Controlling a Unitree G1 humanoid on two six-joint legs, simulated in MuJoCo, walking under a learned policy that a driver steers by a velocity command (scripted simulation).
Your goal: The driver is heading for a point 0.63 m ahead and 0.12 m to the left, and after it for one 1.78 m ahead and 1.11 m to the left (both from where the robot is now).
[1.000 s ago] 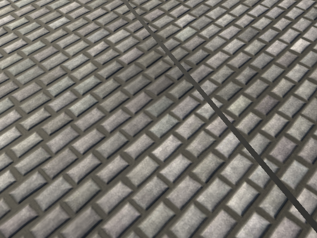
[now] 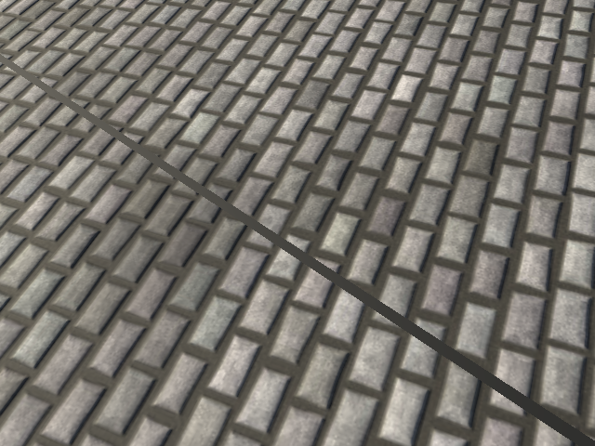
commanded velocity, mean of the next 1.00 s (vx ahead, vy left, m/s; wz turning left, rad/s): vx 0.34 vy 0.00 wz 0.06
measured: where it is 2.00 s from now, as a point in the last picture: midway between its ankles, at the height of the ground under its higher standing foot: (339, 429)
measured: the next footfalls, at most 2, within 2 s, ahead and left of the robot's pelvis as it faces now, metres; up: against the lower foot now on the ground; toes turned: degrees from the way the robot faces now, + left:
left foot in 0.26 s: -0.05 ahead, +0.11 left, +0.00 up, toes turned +2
right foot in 0.68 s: +0.28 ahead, -0.17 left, +0.00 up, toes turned -3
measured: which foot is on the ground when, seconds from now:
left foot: up 0.00-0.24, down 0.26-0.70, up 0.72-1.00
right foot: down 0.00-0.26, up 0.28-0.66, down 0.68-1.00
